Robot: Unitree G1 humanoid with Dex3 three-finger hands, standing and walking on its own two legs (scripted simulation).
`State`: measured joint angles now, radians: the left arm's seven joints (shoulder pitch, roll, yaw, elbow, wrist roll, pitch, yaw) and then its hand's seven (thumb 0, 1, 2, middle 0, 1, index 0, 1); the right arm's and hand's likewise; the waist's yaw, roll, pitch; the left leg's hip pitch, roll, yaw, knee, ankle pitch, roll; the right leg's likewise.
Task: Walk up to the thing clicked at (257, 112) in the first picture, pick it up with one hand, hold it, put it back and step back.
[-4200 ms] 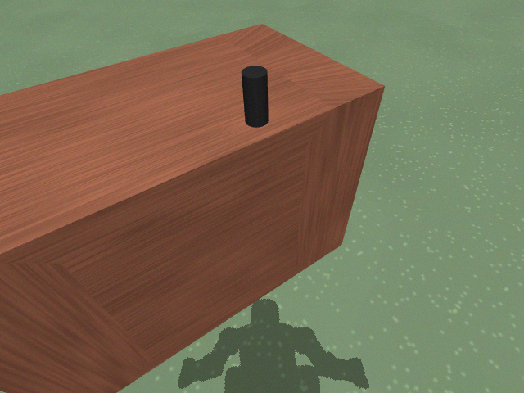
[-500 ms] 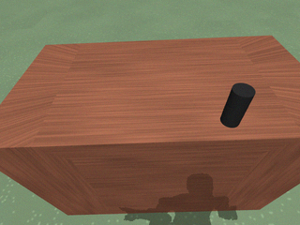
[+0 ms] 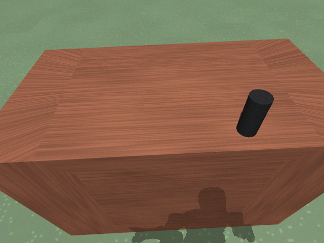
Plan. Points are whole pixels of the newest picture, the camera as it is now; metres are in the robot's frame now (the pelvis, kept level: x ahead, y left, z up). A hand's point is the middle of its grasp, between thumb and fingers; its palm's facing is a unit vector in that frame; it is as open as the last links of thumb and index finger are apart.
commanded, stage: walk up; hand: right
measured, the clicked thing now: (253, 114) +0.42 -0.22 +0.08
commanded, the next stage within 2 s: stand in 0.06 s
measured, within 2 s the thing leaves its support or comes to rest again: neither
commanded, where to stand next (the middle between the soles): +0.04 -0.01 m, yaw +0 degrees
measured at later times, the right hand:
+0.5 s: hand out of the picture +0.08 -0.26 -0.15, palm faces -0.02 +0.94 -0.34, open 7.4 cm
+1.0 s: hand out of the picture +0.06 -0.26 -0.16, palm faces -0.03 +0.94 -0.34, open 7.4 cm
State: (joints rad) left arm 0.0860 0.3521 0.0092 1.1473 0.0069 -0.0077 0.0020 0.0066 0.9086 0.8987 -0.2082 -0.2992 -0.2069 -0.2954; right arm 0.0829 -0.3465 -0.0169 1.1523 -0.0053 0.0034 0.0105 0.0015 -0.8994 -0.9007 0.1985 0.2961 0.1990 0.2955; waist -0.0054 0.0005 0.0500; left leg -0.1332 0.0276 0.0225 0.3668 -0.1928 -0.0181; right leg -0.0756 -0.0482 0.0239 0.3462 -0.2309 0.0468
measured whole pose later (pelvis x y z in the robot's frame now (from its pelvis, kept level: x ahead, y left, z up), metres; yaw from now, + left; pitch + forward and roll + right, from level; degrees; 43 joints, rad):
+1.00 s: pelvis -0.01 +0.00 +0.00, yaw +1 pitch -2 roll +0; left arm 0.13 0.35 0.01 1.12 0.01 0.00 -0.01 0.01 0.91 0.90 -0.21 -0.30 -0.21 -0.30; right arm 0.11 -0.36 0.00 1.14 0.00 0.00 0.01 0.00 -0.90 -0.90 0.20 0.30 0.20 0.30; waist 0.00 0.00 0.06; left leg -0.15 0.03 0.01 0.35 -0.16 -0.02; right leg -0.09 -0.04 0.01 0.33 -0.20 0.04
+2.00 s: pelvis +0.00 +0.00 +0.00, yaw +1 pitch -2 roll +0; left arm 0.13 0.35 0.01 1.11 0.01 0.00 0.00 0.01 0.91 0.90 -0.21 -0.30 -0.21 -0.30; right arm 0.10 -0.35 0.00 1.12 0.00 -0.01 0.01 0.00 -0.90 -0.90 0.20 0.30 0.20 0.30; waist 0.00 0.00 0.05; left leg -0.14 0.03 0.01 0.35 -0.17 -0.02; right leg -0.07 -0.04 0.01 0.33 -0.21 0.04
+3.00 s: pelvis +0.01 -0.01 +0.00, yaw +0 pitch -1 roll +0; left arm 0.24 0.22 0.09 0.57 -0.03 -0.10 0.07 0.00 -0.40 0.04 -0.06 -0.05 -0.06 -0.04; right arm 0.36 -0.30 -0.17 0.17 0.05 -0.10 -0.07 -0.01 0.45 -0.06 0.05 0.06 0.05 0.05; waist -0.03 -0.03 0.00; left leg -0.17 0.04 0.02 0.41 -0.22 -0.04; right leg -0.12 -0.03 0.02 0.42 -0.27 0.03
